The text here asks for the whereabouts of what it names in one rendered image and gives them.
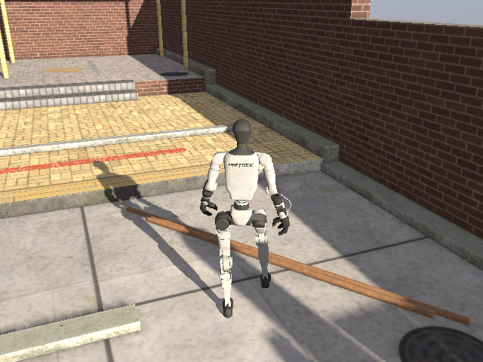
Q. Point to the right robot hand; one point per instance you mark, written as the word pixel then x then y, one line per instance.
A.
pixel 285 223

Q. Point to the robot left upper arm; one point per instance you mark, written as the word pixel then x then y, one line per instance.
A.
pixel 214 170

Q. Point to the robot right upper arm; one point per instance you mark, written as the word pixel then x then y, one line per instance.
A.
pixel 269 172

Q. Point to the left robot hand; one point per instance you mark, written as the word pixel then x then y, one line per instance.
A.
pixel 210 205

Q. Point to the robot left forearm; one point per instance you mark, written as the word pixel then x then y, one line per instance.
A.
pixel 206 195

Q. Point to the left robot foot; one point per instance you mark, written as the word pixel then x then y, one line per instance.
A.
pixel 227 311

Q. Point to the robot right forearm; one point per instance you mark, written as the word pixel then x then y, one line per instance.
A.
pixel 279 204

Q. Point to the robot left thigh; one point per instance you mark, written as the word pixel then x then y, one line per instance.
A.
pixel 223 228

